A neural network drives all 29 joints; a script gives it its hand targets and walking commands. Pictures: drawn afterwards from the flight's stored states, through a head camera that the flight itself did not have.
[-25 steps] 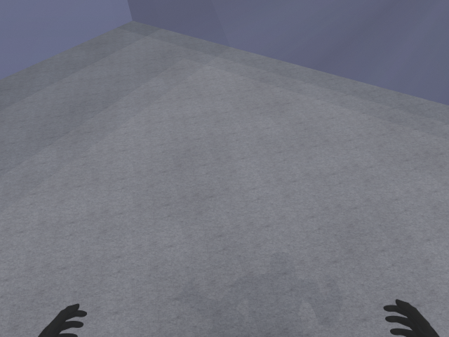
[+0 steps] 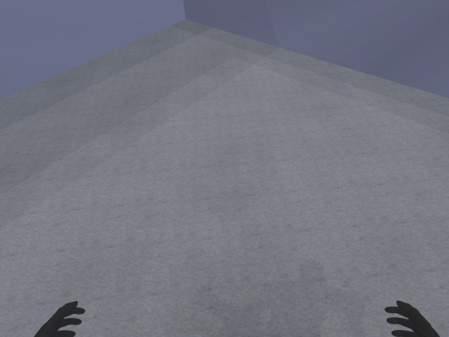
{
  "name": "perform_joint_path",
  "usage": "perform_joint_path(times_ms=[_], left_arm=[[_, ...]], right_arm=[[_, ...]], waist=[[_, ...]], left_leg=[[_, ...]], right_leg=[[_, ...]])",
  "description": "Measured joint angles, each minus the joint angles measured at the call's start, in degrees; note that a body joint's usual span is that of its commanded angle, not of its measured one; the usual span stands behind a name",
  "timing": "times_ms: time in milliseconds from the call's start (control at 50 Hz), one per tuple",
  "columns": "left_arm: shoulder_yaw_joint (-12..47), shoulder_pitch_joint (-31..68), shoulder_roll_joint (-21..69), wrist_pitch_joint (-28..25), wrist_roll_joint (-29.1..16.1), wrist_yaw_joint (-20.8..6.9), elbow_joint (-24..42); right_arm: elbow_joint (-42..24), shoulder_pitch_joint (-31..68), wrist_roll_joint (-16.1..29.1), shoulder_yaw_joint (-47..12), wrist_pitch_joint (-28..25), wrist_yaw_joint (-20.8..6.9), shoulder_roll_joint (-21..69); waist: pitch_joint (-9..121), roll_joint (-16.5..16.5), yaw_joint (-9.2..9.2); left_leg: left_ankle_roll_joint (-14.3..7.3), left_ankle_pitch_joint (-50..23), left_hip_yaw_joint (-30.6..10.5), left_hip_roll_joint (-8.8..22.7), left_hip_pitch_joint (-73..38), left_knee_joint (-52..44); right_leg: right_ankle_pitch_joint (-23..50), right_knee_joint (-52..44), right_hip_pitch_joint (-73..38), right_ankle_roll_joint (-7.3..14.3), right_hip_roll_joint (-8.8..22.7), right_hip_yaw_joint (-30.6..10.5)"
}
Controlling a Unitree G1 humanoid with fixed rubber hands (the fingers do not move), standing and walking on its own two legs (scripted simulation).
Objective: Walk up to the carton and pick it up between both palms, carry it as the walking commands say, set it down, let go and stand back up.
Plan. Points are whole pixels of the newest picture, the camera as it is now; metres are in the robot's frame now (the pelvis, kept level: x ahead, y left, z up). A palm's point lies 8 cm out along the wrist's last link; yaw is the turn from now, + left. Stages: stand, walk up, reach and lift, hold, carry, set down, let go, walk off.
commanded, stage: walk up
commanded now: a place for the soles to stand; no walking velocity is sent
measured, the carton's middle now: out of the picture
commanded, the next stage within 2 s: none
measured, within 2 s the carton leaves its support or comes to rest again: neither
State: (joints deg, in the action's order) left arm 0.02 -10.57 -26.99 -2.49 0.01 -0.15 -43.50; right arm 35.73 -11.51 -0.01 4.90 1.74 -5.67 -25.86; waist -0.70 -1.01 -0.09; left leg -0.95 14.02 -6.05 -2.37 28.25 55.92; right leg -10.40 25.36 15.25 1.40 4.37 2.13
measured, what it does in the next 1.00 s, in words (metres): steps to the left, turning left: left foot, then right foot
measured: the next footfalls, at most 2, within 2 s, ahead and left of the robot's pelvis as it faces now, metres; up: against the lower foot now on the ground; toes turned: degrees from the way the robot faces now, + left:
left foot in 0.20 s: +0.07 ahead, +0.23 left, +0.00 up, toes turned +2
right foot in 0.46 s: +0.08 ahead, +0.02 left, +0.00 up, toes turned +11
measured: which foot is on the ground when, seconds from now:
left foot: up 0.00-0.18, down 0.20-0.48, up 0.50-0.82, down 0.84-1.00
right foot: down 0.00-0.20, up 0.22-0.44, down 0.46-0.84, up 0.86-1.00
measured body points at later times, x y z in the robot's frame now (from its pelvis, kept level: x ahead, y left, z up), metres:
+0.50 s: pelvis -0.02 +0.10 -0.02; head +0.00 +0.10 +0.43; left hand +0.03 +0.46 -0.09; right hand +0.21 -0.18 -0.08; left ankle +0.03 +0.23 -0.74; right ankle +0.04 +0.01 -0.75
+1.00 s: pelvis -0.05 +0.23 -0.01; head -0.02 +0.26 +0.44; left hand -0.09 +0.59 -0.10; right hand +0.25 +0.01 -0.07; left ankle -0.05 +0.38 -0.74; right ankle +0.04 +0.14 -0.72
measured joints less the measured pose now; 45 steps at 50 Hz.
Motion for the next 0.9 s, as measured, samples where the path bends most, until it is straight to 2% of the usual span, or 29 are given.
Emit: perform_joint_path(times_ms=[60,140,180,200,220,240,280,340,400,440,480,520,580,640,700,780,820,840,860,900], left_arm=[[0.0,0.01,-0.06,0.0,0.0,0.0,0.0],[0.01,0.01,-0.38,0.0,0.0,0.0,0.0],[0.01,0.01,-0.46,0.0,0.0,0.0,0.0],[0.01,0.02,-0.46,0.04,0.0,0.0,0.0],[-0.03,0.51,-0.77,0.27,0.01,0.0,-0.06],[-0.01,0.69,-1.01,0.52,0.01,0.0,-0.07],[0.0,0.67,-1.05,0.62,0.0,0.0,-0.04],[0.0,0.63,-1.09,0.62,0.0,0.0,0.0],[0.01,0.6,-1.12,0.62,0.0,0.0,0.02],[0.01,0.58,-1.13,0.61,0.0,0.0,-0.01],[0.01,0.35,-1.07,0.22,0.0,0.06,-0.24],[-0.03,0.26,-1.52,0.13,0.0,0.28,-0.37],[-0.01,0.25,-1.74,-0.01,0.0,0.49,-0.36],[0.01,0.25,-1.72,-0.44,0.0,0.52,-0.34],[0.01,0.26,-1.72,-0.6,0.0,0.51,-0.35],[0.02,0.25,-1.82,-0.6,0.0,0.46,-0.35],[0.01,0.26,-1.97,-0.6,0.0,0.31,-0.36],[0.0,0.3,-2.0,-0.58,0.0,0.3,-0.37],[-0.02,0.86,-2.38,-0.34,0.01,0.3,-0.56],[0.01,1.41,-2.63,-0.11,0.0,0.3,-0.86]], right_arm=[[-0.03,-0.01,0.0,0.08,0.35,-0.36,-0.01],[0.06,-0.04,0.0,0.01,0.36,-0.54,-0.05],[0.36,-0.04,0.0,0.66,0.2,-0.53,-0.19],[0.36,-0.11,0.0,0.95,-0.01,-0.53,-0.69],[0.71,-0.1,0.0,0.77,-0.12,-0.47,-0.58],[0.96,-0.11,-0.01,-0.43,-0.13,-0.44,-0.51],[0.97,-0.1,0.0,-1.45,-0.3,-0.28,-0.54],[0.97,-0.1,0.0,-0.78,-0.31,0.07,-0.54],[0.97,-0.11,0.0,-0.36,-0.08,0.1,-0.51],[0.96,-0.12,-0.01,-0.44,0.26,0.09,-0.5],[0.98,0.25,-0.01,-0.36,0.53,0.1,-0.5],[1.01,0.42,-0.01,-1.26,0.57,0.02,-0.46],[1.0,0.41,0.0,-0.9,0.57,-0.71,-0.52],[0.95,0.38,0.0,-0.03,0.58,-1.69,-0.56],[0.93,0.36,0.0,0.26,0.62,-2.12,-0.57],[0.91,0.35,0.0,0.52,0.53,-2.2,-0.61],[0.91,0.34,0.0,1.15,0.26,-2.19,-0.71],[0.92,0.26,-0.04,1.55,0.06,-2.09,-1.18],[1.1,0.27,-0.14,1.18,0.04,-1.76,-0.95],[1.17,0.26,-0.16,-0.93,0.0,-1.49,-0.77]], waist=[[-0.04,-0.27,-0.02],[0.01,0.27,-0.07],[0.11,0.32,-0.08],[0.51,-0.41,-0.11],[0.41,0.17,-0.09],[0.13,1.39,-0.1],[-0.31,2.55,-0.11],[-0.23,3.26,-0.05],[-0.17,3.14,-0.01],[-0.12,2.77,0.03],[-0.3,1.58,0.26],[-0.41,0.51,0.3],[-0.34,0.29,0.29],[-0.3,0.34,0.22],[-0.22,0.3,0.19],[-0.08,0.5,0.16],[0.21,0.41,0.12],[0.71,-0.44,0.09],[0.66,0.33,0.1],[0.25,2.38,0.09]], left_leg=[[0.0,0.07,0.08,2.02,-0.18,-3.03],[0.01,0.12,2.05,3.9,-3.11,-13.81],[0.0,0.06,3.2,3.93,-6.15,-19.8],[-0.2,0.32,2.18,4.12,-7.92,-23.93],[0.54,0.13,1.64,3.52,-7.43,-24.26],[1.14,-0.58,1.57,2.6,-6.88,-23.88],[1.27,-2.55,1.04,1.82,-6.75,-24.83],[1.27,-4.48,-0.03,0.55,-6.71,-26.36],[0.92,-5.17,-1.48,-1.4,-6.68,-26.72],[0.71,-5.54,-2.58,-2.86,-6.64,-26.72],[0.69,-5.52,-3.7,-4.07,-6.44,-25.63],[0.7,-2.21,-2.46,-4.08,-3.65,-17.47],[0.69,-1.58,-1.38,-3.38,0.4,-5.24],[0.69,-1.45,-1.49,-1.04,1.34,-2.29],[0.7,-1.38,-1.3,1.91,1.02,-5.1],[0.7,-1.33,0.65,4.41,-1.79,-15.75],[0.69,-1.33,1.59,4.45,-4.8,-22.31],[0.49,-2.12,0.31,4.48,-6.25,-25.95],[1.45,-3.58,-0.11,3.58,-5.51,-25.61],[2.05,-3.93,-0.43,1.87,-4.96,-25.41]], right_leg=[[0.0,-0.01,0.35,0.0,1.69,0.76],[-0.52,0.93,1.0,0.0,4.15,1.79],[-1.98,3.65,1.98,-0.01,5.26,2.16],[-3.47,6.46,3.35,-0.02,5.2,2.43],[-7.14,10.47,5.28,0.0,5.4,1.86],[-10.32,14.53,7.24,0.0,5.22,1.1],[-12.04,21.49,10.64,-0.01,3.17,1.01],[-12.14,23.82,12.45,-0.01,-0.18,0.88],[-12.2,19.71,10.51,-0.01,-2.77,0.8],[-11.33,13.61,7.4,-0.01,-4.02,0.72],[-4.67,6.85,3.98,0.06,-4.2,1.03],[-2.0,5.86,2.91,0.07,-3.24,2.26],[-1.8,3.11,1.22,0.08,-0.65,3.14],[-0.8,0.61,0.28,0.07,1.82,3.53],[-0.47,-0.39,0.11,0.07,4.0,4.33],[-1.08,0.02,0.19,0.07,6.95,5.74],[-2.69,2.97,1.27,0.07,8.31,5.94],[-4.56,6.38,2.8,0.07,8.41,6.01],[-8.51,10.71,4.88,0.09,8.55,4.68],[-12.8,17.53,8.7,0.07,6.74,2.46]])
